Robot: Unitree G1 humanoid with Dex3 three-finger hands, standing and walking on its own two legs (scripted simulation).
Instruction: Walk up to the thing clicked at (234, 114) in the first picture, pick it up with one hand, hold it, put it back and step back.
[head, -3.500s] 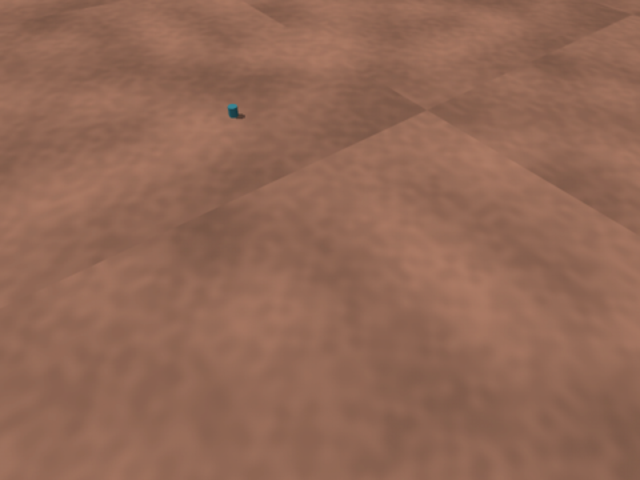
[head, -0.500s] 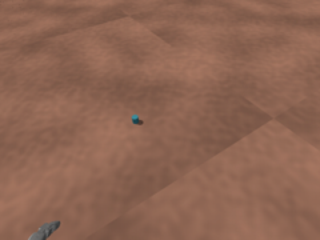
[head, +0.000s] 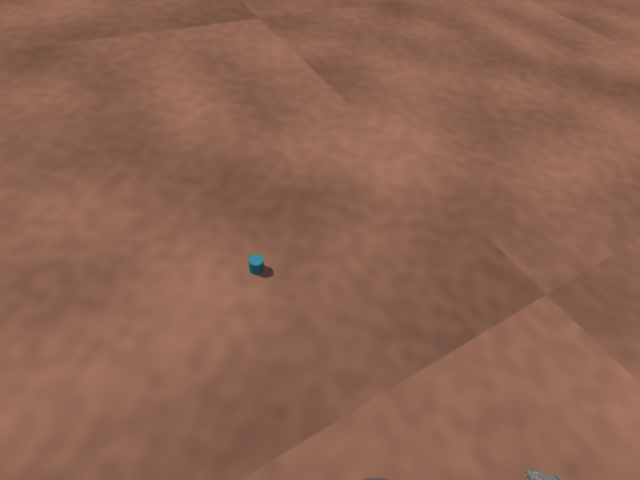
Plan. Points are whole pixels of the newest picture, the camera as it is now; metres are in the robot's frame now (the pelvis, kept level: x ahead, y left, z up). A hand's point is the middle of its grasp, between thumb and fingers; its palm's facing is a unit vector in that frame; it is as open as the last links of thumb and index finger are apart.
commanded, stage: walk up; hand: left
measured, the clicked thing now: (256, 264) +0.93 +0.18 -0.74
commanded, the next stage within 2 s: none
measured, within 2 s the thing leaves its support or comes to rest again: neither
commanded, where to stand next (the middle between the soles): +0.54 -0.06 m, yaw -1 degrees
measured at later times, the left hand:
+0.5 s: hand (172, 395) +0.24 +0.20 -0.11, palm faces -0.02 -0.90 -0.43, open 7.4 cm
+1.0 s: hand (170, 333) +0.36 +0.24 -0.16, palm faces -0.03 -0.95 -0.32, open 7.4 cm
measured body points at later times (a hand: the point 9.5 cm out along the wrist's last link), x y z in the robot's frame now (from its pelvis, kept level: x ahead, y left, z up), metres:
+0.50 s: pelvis +0.17 -0.07 +0.01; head +0.18 -0.11 +0.45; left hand +0.24 +0.25 -0.08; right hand +0.23 -0.39 -0.13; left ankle +0.16 +0.08 -0.66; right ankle +0.22 -0.18 -0.73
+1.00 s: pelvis +0.33 -0.03 +0.00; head +0.34 +0.01 +0.45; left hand +0.36 +0.29 -0.14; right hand +0.42 -0.34 -0.08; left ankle +0.39 +0.08 -0.73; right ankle +0.31 -0.17 -0.66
